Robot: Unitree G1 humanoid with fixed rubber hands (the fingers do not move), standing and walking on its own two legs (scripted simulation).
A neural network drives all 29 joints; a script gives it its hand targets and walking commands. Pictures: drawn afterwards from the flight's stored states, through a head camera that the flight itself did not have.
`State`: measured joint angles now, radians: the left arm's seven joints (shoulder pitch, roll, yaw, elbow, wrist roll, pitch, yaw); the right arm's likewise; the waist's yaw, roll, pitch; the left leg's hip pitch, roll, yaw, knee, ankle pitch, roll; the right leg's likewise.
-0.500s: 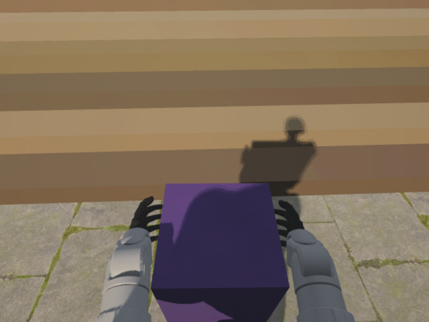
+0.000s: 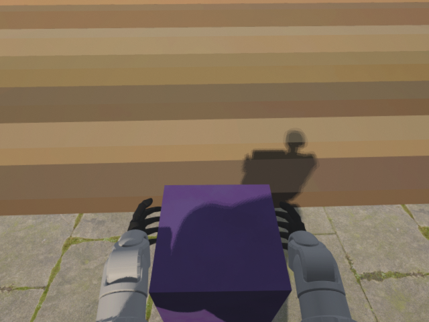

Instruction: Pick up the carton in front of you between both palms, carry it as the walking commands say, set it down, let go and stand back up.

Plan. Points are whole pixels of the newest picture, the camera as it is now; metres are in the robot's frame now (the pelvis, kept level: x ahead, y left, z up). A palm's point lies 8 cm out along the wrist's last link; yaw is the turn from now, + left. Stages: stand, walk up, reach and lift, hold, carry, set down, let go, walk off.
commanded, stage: hold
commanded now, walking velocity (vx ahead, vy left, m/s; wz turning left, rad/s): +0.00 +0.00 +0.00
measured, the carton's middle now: (217, 260) +0.28 +0.00 -0.03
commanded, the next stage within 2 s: carry in 0.76 s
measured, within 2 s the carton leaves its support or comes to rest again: neither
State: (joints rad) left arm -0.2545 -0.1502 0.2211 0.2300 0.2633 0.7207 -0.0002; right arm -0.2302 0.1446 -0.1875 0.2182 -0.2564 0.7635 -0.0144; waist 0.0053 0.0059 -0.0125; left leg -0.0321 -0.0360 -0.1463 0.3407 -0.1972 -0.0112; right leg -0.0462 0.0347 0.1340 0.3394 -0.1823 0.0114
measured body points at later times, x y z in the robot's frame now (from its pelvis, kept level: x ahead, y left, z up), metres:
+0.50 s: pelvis -0.01 +0.00 +0.00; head -0.06 +0.00 +0.45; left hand +0.30 +0.15 +0.05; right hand +0.29 -0.15 +0.04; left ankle +0.00 +0.13 -0.75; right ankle +0.01 -0.13 -0.75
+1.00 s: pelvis +0.03 +0.02 -0.01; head -0.01 +0.02 +0.43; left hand +0.33 +0.18 +0.06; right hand +0.33 -0.13 +0.05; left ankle +0.00 +0.14 -0.75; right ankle +0.01 -0.13 -0.74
